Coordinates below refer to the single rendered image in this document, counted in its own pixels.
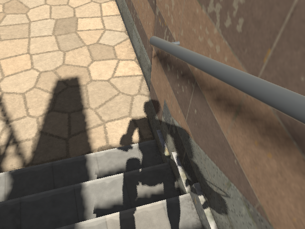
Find stairs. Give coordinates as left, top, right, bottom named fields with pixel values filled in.
left=0, top=139, right=203, bottom=229

